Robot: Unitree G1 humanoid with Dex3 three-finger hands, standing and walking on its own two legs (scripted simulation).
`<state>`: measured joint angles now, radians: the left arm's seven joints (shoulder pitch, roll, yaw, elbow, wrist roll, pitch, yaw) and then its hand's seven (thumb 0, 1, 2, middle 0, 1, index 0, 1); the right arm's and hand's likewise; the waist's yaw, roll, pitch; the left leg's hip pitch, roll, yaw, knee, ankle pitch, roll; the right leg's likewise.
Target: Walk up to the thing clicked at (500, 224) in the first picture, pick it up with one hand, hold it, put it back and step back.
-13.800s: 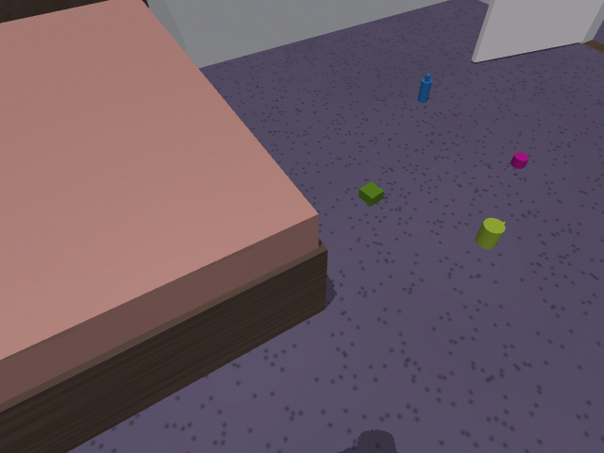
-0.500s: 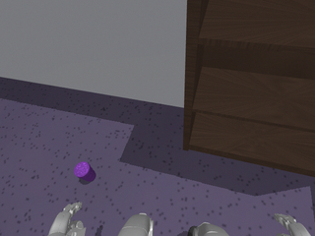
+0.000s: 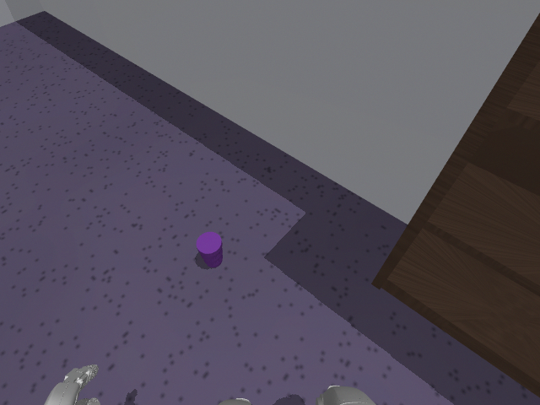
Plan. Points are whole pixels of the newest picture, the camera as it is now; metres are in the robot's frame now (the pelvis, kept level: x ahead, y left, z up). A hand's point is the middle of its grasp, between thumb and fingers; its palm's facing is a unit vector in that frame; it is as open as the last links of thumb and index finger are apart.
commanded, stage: walk up
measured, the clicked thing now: out of the picture +0.30 +1.57 -0.71
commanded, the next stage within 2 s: none
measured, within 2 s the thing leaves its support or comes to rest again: neither
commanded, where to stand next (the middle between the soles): +0.09 +0.03 m, yaw +74 degrees
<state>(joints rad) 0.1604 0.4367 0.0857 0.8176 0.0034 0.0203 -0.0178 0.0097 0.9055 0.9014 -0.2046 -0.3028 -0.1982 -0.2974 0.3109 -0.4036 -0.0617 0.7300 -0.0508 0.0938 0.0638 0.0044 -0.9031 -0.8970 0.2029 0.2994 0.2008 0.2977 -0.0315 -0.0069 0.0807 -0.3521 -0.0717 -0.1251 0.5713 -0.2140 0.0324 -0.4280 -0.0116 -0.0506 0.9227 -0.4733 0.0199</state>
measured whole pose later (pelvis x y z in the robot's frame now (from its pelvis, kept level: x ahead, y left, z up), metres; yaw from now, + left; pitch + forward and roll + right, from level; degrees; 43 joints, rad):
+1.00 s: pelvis +0.08 -0.01 -0.03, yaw +46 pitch +0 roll -1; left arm 0.16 0.39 0.04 0.68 -0.01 0.01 0.00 0.01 0.91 0.90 -0.20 -0.30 -0.20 -0.30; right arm 0.27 -0.44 -0.06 0.59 -0.03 0.02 -0.02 0.00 -0.90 -0.90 0.21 0.30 0.20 0.30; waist -0.02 0.06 0.18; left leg -0.50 -0.10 -0.26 0.84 -0.31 -0.02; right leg -0.41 0.00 0.00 0.79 -0.39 0.00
